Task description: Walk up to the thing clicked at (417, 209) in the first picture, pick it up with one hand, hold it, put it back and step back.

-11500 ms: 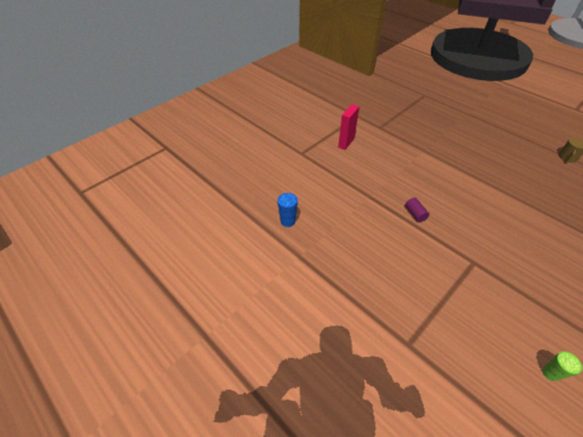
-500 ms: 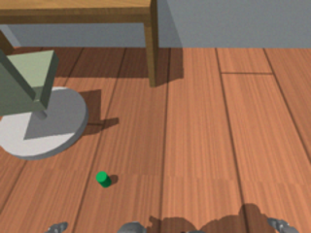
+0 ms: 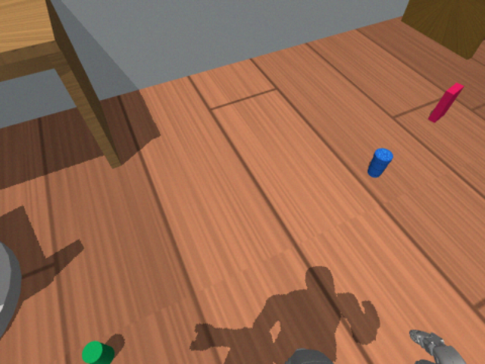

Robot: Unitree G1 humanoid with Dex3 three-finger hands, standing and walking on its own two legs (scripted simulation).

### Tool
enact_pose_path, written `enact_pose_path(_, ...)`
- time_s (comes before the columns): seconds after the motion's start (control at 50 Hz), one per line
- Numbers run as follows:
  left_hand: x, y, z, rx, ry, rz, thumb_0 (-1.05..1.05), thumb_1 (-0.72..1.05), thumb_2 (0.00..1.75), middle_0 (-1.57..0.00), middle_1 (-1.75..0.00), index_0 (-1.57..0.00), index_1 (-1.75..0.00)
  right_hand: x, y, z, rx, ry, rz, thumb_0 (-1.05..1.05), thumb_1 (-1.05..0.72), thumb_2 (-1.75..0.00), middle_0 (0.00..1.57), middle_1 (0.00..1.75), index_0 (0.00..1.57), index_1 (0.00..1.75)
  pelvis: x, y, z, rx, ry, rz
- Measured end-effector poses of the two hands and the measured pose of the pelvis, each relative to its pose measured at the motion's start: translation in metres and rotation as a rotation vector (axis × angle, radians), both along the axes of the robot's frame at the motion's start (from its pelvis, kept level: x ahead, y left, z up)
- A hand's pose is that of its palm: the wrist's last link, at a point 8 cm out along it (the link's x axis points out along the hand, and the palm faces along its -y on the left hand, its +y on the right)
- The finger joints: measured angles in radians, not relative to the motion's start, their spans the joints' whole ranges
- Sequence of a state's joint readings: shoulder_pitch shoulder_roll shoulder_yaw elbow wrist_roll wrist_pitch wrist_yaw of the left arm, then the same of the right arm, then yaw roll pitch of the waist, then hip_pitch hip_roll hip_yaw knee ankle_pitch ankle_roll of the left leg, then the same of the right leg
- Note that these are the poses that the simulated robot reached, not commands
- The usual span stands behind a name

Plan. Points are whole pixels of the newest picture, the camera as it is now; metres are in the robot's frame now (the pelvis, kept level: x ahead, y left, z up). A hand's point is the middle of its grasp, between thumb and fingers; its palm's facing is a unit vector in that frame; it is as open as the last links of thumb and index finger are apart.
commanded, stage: walk up
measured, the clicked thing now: out of the picture +0.83 -1.29 -0.74
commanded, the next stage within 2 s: none
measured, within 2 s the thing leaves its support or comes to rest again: neither
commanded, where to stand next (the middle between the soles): +0.08 -0.01 m, yaw -67 degrees
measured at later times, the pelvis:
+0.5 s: pelvis +0.08 +0.03 -0.03, yaw -25 degrees
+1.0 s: pelvis +0.05 +0.05 -0.03, yaw -46 degrees
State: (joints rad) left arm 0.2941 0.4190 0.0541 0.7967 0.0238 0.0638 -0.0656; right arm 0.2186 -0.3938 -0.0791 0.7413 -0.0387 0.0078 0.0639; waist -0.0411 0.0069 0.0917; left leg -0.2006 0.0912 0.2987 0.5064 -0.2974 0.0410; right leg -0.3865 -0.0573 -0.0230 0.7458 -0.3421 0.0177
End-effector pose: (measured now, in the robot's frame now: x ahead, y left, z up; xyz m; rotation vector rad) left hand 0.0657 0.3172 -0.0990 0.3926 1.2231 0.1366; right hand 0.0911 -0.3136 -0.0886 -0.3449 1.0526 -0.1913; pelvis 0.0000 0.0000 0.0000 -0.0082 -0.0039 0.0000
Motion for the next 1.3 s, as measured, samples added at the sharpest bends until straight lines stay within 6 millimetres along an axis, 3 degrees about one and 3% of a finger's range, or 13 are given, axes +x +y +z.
enact_pose_path(0.1, 0.051, -0.016, 0.008, 0.067, -0.062, -0.106, 0.01, 0.9, 0.9, -0.21, -0.3, -0.2, -0.3, -0.019, -0.017, -0.037, 0.056, 0.044, -0.098, 0.01, -0.9, -0.9, 0.2, 0.3, 0.21, 0.3, 0.014, -0.01, -0.016, -0.004, 0.001, -0.073)
enact_pose_path(0.16, 0.077, -0.026, 0.016, 0.085, -0.118, -0.148, 0.01, 0.9, 0.9, -0.21, -0.3, -0.2, -0.3, -0.025, -0.017, -0.047, 0.085, 0.085, -0.148, 0.01, -0.9, -0.9, 0.2, 0.3, 0.21, 0.3, 0.023, -0.013, -0.015, 0.006, -0.006, -0.137)
enact_pose_path(0.3, 0.133, -0.04, 0.022, 0.071, -0.121, -0.262, 0.01, 0.9, 0.9, -0.21, -0.3, -0.2, -0.3, -0.016, -0.01, -0.033, 0.086, 0.019, -0.237, 0.01, -0.9, -0.9, 0.2, 0.3, 0.21, 0.3, 0.049, -0.006, -0.007, 0.015, -0.001, -0.279)
enact_pose_path(0.44, 0.214, -0.042, -0.002, 0.013, -0.178, -0.409, 0.01, 0.9, 0.9, -0.21, -0.3, -0.21, -0.3, -0.021, -0.006, -0.019, -0.046, -0.02, -0.366, 0.01, -0.9, -0.9, 0.2, 0.3, 0.21, 0.3, 0.077, 0.021, -0.021, -0.021, 0.002, -0.397)
enact_pose_path(0.52, 0.261, -0.047, -0.022, -0.017, -0.201, -0.463, 0.01, 0.9, 0.9, -0.21, -0.3, -0.2, -0.3, -0.04, 0.013, -0.005, -0.101, -0.015, -0.432, 0.01, -0.9, -0.9, 0.2, 0.3, 0.21, 0.3, 0.083, 0.036, -0.025, -0.014, -0.019, -0.469)
enact_pose_path(0.6, 0.286, -0.062, -0.025, -0.065, -0.168, -0.565, 0.01, 0.9, 0.9, -0.21, -0.3, -0.2, -0.3, -0.072, 0.034, 0.017, -0.124, 0.012, -0.519, 0.01, -0.9, -0.9, 0.2, 0.3, 0.21, 0.3, 0.084, 0.046, -0.012, -0.048, -0.021, -0.534)
enact_pose_path(0.68, 0.296, -0.072, -0.025, -0.111, -0.13, -0.619, 0.01, 0.9, 0.9, -0.21, -0.3, -0.2, -0.3, -0.107, 0.051, 0.029, -0.141, 0.062, -0.586, 0.01, -0.9, -0.9, 0.21, 0.3, 0.21, 0.3, 0.086, 0.054, -0.005, -0.048, -0.003, -0.586)
enact_pose_path(0.78, 0.291, -0.081, -0.028, -0.106, -0.062, -0.687, 0.01, 0.9, 0.9, -0.21, -0.3, -0.2, -0.3, -0.149, 0.07, 0.026, -0.13, 0.096, -0.665, 0.01, -0.9, -0.9, 0.21, 0.3, 0.21, 0.31, 0.086, 0.059, -0.006, -0.029, -0.001, -0.662)
enact_pose_path(0.88, 0.287, -0.096, -0.025, -0.064, -0.033, -0.768, 0.01, 0.9, 0.9, -0.21, -0.3, -0.2, -0.3, -0.193, 0.087, 0.007, -0.089, 0.106, -0.741, 0.01, -0.9, -0.9, 0.21, 0.3, 0.21, 0.31, 0.075, 0.059, -0.013, -0.015, -0.007, -0.735)
enact_pose_path(1.02, 0.277, -0.122, -0.011, -0.005, -0.113, -0.841, 0.01, 0.9, 0.9, -0.21, -0.3, -0.2, -0.3, -0.25, 0.094, -0.037, -0.02, 0.105, -0.846, 0.01, -0.9, -0.9, 0.21, 0.3, 0.21, 0.31, 0.046, 0.049, -0.03, -0.031, -0.016, -0.811)
enact_pose_path(1.16, 0.267, -0.133, 0.009, 0.02, -0.138, -0.859, 0.01, 0.9, 0.9, -0.21, -0.3, -0.2, -0.3, -0.265, 0.105, -0.04, 0.038, 0.095, -0.916, 0.01, -0.9, -0.9, 0.2, 0.3, 0.21, 0.3, 0.035, 0.038, -0.018, -0.001, -0.018, -0.905)
enact_pose_path(1.3, 0.27, -0.148, -0.004, -0.012, -0.14, -0.899, 0.01, 0.9, 0.9, -0.21, -0.3, -0.2, -0.3, -0.274, 0.108, -0.03, 0.005, 0.13, -0.919, 0.01, -0.9, -0.9, 0.2, 0.3, 0.21, 0.3, 0.039, 0.032, -0.019, -0.009, 0.0, -0.951)
